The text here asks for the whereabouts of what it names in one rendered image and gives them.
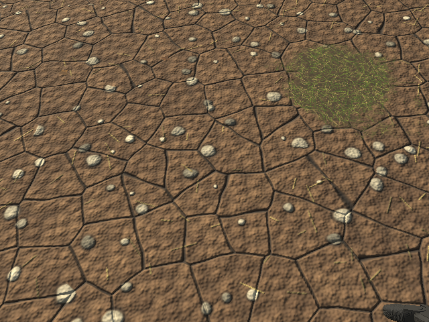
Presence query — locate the right robot hand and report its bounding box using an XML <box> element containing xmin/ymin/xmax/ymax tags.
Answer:
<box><xmin>383</xmin><ymin>304</ymin><xmax>429</xmax><ymax>322</ymax></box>

